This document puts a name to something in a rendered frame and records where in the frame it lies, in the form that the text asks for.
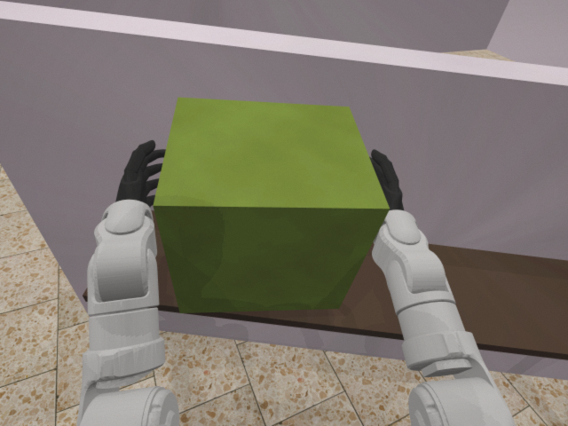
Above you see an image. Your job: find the right robot upper arm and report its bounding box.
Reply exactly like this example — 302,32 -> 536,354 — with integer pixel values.
408,377 -> 513,426

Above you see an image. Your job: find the left robot forearm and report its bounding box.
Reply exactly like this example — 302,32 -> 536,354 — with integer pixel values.
76,200 -> 165,426

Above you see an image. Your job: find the left robot upper arm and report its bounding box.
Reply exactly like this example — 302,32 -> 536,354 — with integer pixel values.
80,386 -> 179,426

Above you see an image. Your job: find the robot left hand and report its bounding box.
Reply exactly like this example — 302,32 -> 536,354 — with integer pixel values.
115,140 -> 166,207

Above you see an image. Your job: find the carton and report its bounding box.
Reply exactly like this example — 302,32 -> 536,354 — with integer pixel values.
153,98 -> 390,313

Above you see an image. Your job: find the table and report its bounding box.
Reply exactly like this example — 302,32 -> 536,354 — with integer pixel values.
83,210 -> 568,360

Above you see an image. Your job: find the right robot forearm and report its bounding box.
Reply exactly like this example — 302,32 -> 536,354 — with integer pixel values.
372,209 -> 516,426

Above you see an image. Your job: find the robot right hand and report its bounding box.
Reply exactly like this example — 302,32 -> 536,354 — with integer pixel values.
369,149 -> 404,210

